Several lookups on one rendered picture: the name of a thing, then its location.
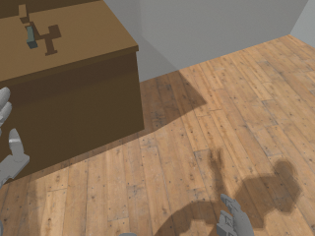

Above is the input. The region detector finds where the tap lever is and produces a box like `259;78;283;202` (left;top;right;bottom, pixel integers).
26;26;38;49

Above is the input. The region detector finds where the robot right hand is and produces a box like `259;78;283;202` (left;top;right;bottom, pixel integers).
217;194;255;236

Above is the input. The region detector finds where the robot left hand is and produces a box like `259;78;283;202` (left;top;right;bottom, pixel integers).
0;87;30;189

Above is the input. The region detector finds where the counter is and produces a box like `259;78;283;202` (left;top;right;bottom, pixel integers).
0;0;145;185

